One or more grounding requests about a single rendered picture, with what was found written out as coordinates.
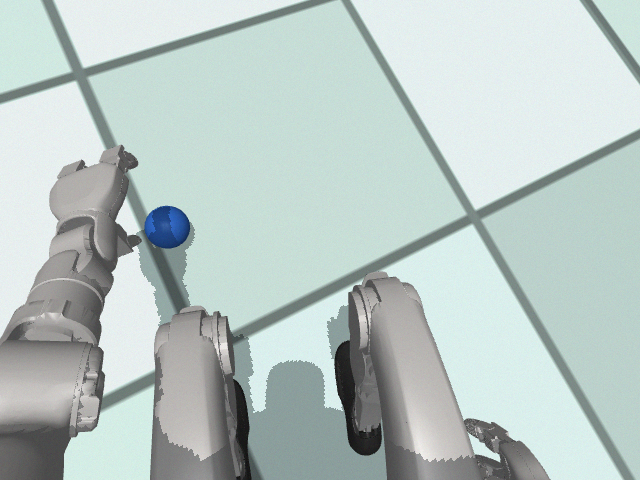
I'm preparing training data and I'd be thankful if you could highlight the left robot arm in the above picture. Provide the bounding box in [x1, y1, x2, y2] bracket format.
[0, 210, 118, 480]

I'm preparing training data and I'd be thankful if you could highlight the left robot hand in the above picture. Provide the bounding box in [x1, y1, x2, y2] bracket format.
[49, 144, 142, 257]

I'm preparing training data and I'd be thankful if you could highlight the right robot foot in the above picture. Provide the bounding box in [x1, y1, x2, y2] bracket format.
[335, 340, 382, 456]

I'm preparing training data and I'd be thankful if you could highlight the ball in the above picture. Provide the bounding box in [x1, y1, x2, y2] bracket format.
[144, 206, 190, 249]

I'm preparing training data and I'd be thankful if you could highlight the left robot foot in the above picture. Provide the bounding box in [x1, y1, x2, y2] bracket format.
[233, 379, 252, 480]

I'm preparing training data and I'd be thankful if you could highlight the right robot hand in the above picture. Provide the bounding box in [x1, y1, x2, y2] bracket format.
[464, 418, 550, 480]

